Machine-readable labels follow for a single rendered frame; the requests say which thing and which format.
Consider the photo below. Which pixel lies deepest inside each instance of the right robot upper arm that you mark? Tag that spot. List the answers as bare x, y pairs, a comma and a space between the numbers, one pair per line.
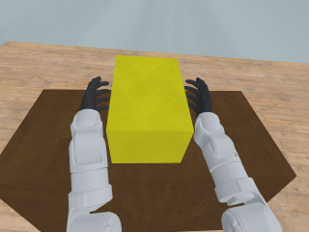
254, 217

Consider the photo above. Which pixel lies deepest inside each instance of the robot right hand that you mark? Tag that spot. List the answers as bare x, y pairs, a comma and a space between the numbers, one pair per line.
202, 98

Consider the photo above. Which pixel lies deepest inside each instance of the robot right forearm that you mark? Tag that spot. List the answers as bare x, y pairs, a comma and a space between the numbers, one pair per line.
232, 185

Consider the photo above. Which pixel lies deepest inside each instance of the robot left hand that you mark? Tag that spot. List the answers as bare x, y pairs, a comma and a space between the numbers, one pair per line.
89, 100

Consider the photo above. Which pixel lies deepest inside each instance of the robot left forearm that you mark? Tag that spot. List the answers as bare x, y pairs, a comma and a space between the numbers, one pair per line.
90, 188

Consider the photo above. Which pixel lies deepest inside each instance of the carton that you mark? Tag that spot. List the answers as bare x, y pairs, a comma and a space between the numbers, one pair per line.
148, 118

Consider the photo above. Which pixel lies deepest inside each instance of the pedestal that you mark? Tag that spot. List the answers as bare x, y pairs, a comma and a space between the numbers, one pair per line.
35, 178

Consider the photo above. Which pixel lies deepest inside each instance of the left robot upper arm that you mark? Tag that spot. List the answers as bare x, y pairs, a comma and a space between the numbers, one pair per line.
97, 222

